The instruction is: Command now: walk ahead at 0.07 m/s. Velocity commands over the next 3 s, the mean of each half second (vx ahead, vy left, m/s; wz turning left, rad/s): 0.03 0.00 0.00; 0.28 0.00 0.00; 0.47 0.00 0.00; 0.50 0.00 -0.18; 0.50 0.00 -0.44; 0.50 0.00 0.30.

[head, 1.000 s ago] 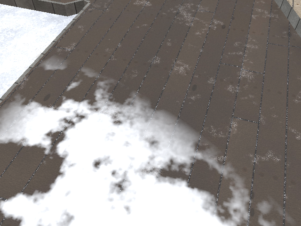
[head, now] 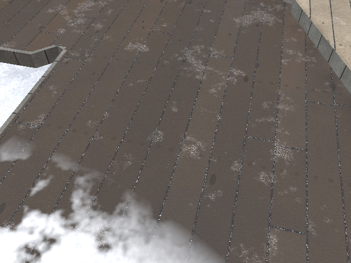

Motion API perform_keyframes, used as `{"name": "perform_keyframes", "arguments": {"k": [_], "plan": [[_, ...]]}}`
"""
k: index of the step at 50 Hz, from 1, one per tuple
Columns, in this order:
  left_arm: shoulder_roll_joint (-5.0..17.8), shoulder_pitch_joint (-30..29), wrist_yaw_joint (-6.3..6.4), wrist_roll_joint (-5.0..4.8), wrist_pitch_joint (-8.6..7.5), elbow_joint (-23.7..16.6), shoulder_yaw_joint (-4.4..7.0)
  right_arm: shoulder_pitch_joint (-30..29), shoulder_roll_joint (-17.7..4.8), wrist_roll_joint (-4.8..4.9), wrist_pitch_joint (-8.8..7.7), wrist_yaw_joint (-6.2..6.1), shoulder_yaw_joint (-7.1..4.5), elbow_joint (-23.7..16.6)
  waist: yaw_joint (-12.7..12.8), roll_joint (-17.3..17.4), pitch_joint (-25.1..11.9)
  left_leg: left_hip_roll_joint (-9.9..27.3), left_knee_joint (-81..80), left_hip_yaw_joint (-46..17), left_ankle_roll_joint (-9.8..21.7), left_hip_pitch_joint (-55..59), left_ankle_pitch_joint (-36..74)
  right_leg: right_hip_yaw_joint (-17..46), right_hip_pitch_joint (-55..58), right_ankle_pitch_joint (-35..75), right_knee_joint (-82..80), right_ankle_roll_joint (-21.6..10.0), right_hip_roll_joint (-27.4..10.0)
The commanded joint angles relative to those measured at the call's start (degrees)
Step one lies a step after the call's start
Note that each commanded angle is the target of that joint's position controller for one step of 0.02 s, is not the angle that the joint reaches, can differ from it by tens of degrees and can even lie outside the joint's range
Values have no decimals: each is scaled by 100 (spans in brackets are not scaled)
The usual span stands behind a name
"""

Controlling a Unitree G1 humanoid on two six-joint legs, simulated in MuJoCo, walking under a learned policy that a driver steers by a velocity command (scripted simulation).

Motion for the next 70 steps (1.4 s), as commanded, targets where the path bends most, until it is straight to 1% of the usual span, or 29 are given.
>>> {"name": "perform_keyframes", "arguments": {"k": [1,2,3,4,5,12,26,29,31,34,37,39,40,41,42,43,44,46,48,53,59,61,63,64,65,66,67,69,70], "plan": [[582,-74,29,-9,-15,-188,51,398,-652,-107,1,-26,-126,-84,-180,-345,-96,269,-892,-226,215,1379,884,937,-740,-1419,-726,-204,-974],[628,269,23,27,-25,-146,89,309,-992,-38,-10,-48,-180,-104,151,225,-25,453,-772,-327,349,1371,1130,701,-820,-1410,-492,-40,-607],[460,373,65,17,27,-148,47,197,-903,22,-26,2,-194,22,231,721,-68,333,-964,-362,414,694,-156,308,-169,-917,-375,72,-385],[685,152,102,6,81,-123,92,167,-582,26,-55,29,-136,5,68,406,68,140,-1143,-257,301,369,-555,331,52,-797,-266,105,-424],[686,54,128,-26,121,-150,101,101,-526,-15,-87,28,-108,43,80,344,81,109,-1159,-194,187,347,-434,363,104,-653,-219,71,-457],[660,39,129,-51,148,-3,112,210,-556,37,-183,17,-88,266,-19,12,-300,1,-753,-44,189,1011,1145,379,393,538,0,55,-552],[698,149,183,-67,237,295,117,153,-493,39,-71,-3,-53,505,-25,-205,-123,-136,-761,93,183,1084,1089,386,504,715,38,111,-592],[805,307,197,-145,267,401,171,280,-471,107,-36,-8,-73,610,-3,-342,62,-442,-522,386,285,732,-1399,428,274,-1917,-64,-91,-522],[949,476,213,-202,210,371,224,104,-431,129,-119,-14,-66,484,109,-584,611,-481,-158,416,356,-70,-2321,1130,40,-3411,-492,-399,-972],[1256,923,187,-229,3,455,341,-169,-219,187,-371,100,-29,276,223,-1225,909,-340,1266,456,460,-875,-1555,3021,273,-3965,-1377,-1096,-2274],[1105,529,117,-241,-137,251,317,25,-263,238,-515,211,-62,283,-51,-946,784,-113,826,343,686,-594,-1739,2498,263,-2864,-1163,-879,-2177],[1089,48,69,-315,-105,87,315,907,-290,211,-539,211,-143,682,-518,-765,533,-497,-414,732,658,1413,-600,1410,-747,-2028,-582,-485,-1467],[935,-77,61,-286,-121,7,270,1482,-470,156,-521,206,-226,868,-715,-364,321,-295,-603,286,691,2160,-495,875,-1185,-1245,288,-267,-1110],[579,-180,61,-221,-168,-157,178,2198,-979,161,-530,180,-361,968,-863,1137,69,884,-1600,-1708,1184,2889,-1142,-62,-2081,-1053,2347,171,-402],[534,-315,87,-240,-257,-331,177,2565,-1150,106,-603,263,-338,1007,-923,1707,-68,1771,-2266,-3676,1822,3219,-1375,310,-2988,-2346,3762,196,-40],[662,-247,53,-336,-321,-300,217,2083,-777,75,-682,256,-193,875,-597,855,198,1823,-2107,-3431,1775,3100,-1475,775,-3488,-2186,4596,48,-468],[662,-125,0,-385,-368,-239,212,1737,-553,85,-730,273,-121,734,-419,510,305,1591,-2062,-2766,1535,2976,-1282,826,-3637,-1587,4770,-104,-700],[725,-194,-7,-292,-383,-204,280,1340,-501,80,-732,322,-44,566,-226,89,441,1289,-2256,-1866,1230,2556,-415,738,-3479,-682,4222,-157,-1023],[640,-218,-48,-248,-325,-203,298,1466,-363,32,-678,290,23,568,-191,295,423,997,-2364,-1138,1109,2273,615,576,-2992,-314,3675,-27,-1061],[301,-1288,-110,-215,-248,-601,177,1745,-636,23,-601,126,-4,522,-383,226,628,667,-2618,-263,1036,1805,1313,177,-2492,759,1744,207,-760],[481,-1979,-278,-268,-292,-974,140,2057,-690,129,-551,102,-93,640,-384,312,828,1014,-2507,-34,993,2415,1758,156,-2186,950,756,-89,-629],[727,-1610,-300,-255,-325,-951,244,1886,-831,120,-506,94,-152,577,-68,454,434,1088,-1899,77,879,2726,3461,26,-1486,641,696,-270,-398],[1140,-33,-240,-259,-299,-517,488,1692,-842,92,-421,92,-154,494,739,569,-544,790,-84,370,636,2390,4958,-175,592,582,706,-546,-74],[1482,1027,-177,-194,-267,-282,603,1673,-696,18,-417,108,-82,357,1088,122,-1294,525,1675,456,468,947,3357,964,2493,315,905,-880,-1045],[1849,1573,-189,-119,-248,-130,643,2478,252,78,-548,211,175,300,565,-1573,-2392,-671,3934,190,114,-1142,-1235,4084,4311,-1321,42,-1900,-2579],[1330,1419,-188,-157,-247,-115,491,1947,-224,246,-731,250,63,319,769,-1300,-2208,-632,4770,-634,254,-1790,-2066,4821,4047,-1907,-765,-1715,-2483],[1087,774,-174,-192,-293,-218,411,1306,-580,389,-826,249,-44,58,648,-1154,-1170,-311,4952,-471,370,-2308,-1724,3871,3206,-1558,-858,-1417,-2315],[705,-59,-212,-80,-398,-380,278,854,-658,258,-831,137,-125,-39,217,-250,-403,221,4324,-265,439,-1731,-819,2538,1337,-202,-1122,-1152,-1952],[535,-87,-256,3,-448,-325,221,963,-607,170,-760,116,-161,-24,33,-373,-313,385,4088,-324,491,-1215,-683,2039,731,641,-1131,-1021,-1721]]}}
